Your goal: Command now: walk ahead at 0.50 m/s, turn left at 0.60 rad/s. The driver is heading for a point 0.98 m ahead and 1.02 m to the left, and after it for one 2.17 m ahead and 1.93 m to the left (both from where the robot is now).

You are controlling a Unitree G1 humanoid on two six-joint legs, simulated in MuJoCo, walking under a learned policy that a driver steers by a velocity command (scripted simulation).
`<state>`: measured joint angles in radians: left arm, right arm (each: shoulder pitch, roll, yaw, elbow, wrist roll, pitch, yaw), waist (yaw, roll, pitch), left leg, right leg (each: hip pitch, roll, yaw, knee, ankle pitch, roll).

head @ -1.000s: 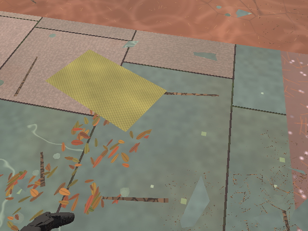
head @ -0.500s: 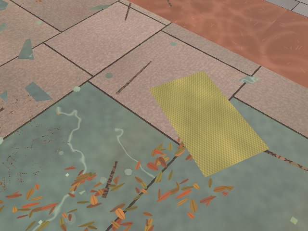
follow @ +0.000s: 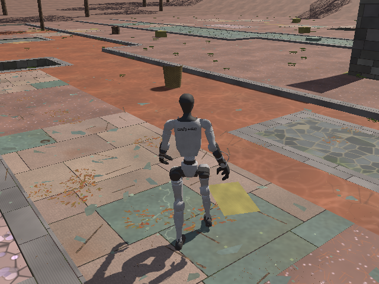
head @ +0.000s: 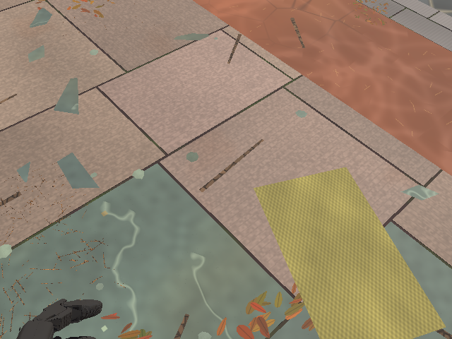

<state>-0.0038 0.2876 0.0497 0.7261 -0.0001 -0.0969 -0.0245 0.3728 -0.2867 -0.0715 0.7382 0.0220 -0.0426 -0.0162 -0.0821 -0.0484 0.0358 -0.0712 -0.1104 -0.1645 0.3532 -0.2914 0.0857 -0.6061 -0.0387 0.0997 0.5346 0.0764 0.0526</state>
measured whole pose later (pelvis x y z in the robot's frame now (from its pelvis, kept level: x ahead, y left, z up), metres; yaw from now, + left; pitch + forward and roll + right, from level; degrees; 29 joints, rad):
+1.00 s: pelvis +0.53 +0.13 +0.00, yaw +36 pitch +2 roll +0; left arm 0.02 0.30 0.04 0.70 0.00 -0.09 -0.02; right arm 0.35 -0.30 -0.07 0.70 0.02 -0.04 -0.01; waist -0.08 -0.05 0.04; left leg -0.12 -0.11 -0.16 0.39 -0.29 0.07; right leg -0.61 -0.05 0.10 0.57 0.04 0.07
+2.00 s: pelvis +0.87 +0.54 +0.00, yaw +66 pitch +1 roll +1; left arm 0.07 0.29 0.03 0.73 0.00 -0.09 -0.03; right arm 0.34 -0.28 -0.05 0.74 0.01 -0.06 0.00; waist -0.07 -0.05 0.03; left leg -0.03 -0.10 -0.08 0.29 -0.27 0.08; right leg -0.64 -0.09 0.04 0.59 0.10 0.04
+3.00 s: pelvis +1.06 +0.96 -0.01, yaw +64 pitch +1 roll +2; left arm 0.19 0.30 0.07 0.78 -0.01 0.07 0.01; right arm 0.10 -0.27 -0.06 0.81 -0.01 -0.01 -0.03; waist 0.00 -0.02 0.05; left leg -0.27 0.04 0.21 0.42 -0.16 0.03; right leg -0.48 -0.09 -0.03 0.82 -0.32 0.04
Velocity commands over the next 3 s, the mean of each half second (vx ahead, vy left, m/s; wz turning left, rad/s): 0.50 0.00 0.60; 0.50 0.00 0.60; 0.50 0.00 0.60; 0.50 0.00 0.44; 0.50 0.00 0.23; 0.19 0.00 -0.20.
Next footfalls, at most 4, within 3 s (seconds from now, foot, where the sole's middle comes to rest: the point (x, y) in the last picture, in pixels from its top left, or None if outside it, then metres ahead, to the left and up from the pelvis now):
0.10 right None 0.25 -0.14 -0.78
0.62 left None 0.46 0.19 -0.78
1.10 right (157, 238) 0.80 0.15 -0.78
1.62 left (33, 249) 0.78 0.54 -0.78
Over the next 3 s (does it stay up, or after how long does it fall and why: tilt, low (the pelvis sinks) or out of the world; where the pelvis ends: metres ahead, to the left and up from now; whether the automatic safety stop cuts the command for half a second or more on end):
stays up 1.06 0.96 -0.01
